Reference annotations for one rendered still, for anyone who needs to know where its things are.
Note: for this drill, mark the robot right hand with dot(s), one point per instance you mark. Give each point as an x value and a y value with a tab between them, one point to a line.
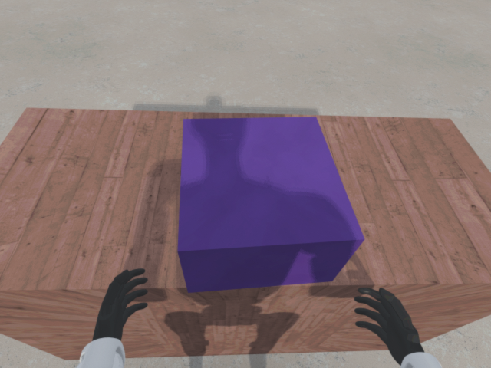
397	331

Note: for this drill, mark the robot left hand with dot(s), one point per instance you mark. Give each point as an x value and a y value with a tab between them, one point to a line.
113	313

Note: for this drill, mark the carton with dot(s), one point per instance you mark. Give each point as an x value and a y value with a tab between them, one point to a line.
261	204

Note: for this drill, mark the pedestal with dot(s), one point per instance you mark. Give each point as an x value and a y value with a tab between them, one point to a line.
87	194

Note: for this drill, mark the right robot forearm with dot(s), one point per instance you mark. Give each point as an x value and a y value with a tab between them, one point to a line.
420	360

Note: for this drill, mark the left robot forearm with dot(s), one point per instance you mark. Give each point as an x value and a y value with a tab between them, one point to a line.
107	352

